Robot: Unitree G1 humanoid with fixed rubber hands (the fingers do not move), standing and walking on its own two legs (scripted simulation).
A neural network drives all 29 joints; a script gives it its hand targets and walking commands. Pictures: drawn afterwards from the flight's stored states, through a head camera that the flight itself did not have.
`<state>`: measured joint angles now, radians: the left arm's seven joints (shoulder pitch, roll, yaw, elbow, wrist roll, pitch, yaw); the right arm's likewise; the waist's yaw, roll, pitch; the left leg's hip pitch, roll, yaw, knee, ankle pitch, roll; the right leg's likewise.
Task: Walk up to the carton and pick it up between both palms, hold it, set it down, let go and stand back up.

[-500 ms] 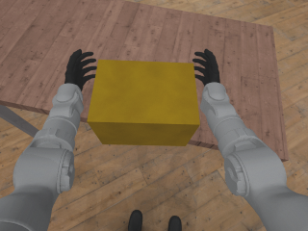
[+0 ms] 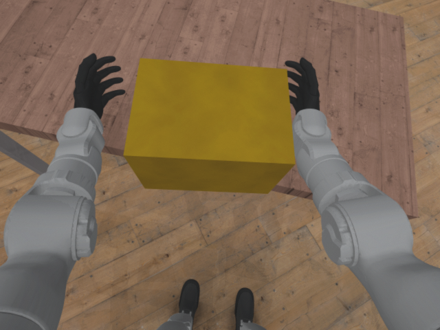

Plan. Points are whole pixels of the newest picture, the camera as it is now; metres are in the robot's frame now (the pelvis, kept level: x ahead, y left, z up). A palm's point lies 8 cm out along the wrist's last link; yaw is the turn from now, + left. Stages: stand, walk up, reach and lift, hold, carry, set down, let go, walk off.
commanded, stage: let go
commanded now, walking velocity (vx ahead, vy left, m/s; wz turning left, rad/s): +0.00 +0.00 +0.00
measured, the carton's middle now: (210, 133) +0.42 +0.09 +0.01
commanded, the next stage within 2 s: stand in 0.62 s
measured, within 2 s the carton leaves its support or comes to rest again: neither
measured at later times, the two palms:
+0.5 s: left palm (48, 108) +0.42 +0.38 +0.00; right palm (300, 106) +0.51 -0.07 +0.00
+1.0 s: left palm (101, 295) +0.13 +0.25 -0.17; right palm (401, 223) +0.32 -0.26 -0.01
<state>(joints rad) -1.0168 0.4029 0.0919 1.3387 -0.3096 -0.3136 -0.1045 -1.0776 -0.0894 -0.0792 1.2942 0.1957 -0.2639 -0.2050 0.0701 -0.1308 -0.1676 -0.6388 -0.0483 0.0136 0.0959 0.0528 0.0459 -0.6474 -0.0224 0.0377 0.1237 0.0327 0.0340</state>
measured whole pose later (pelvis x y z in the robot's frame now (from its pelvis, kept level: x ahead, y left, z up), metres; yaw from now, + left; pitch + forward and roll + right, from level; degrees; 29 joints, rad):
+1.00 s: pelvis +0.10 -0.02 -0.04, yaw -3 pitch +3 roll +4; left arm 0.29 0.27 0.03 1.14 0.10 0.07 0.02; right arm 0.08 -0.26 -0.02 0.59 -0.02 -0.15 0.07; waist 0.04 -0.06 -0.31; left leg -0.26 -0.04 0.12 0.71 -0.51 0.02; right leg -0.52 -0.22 -0.07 0.80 -0.32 0.09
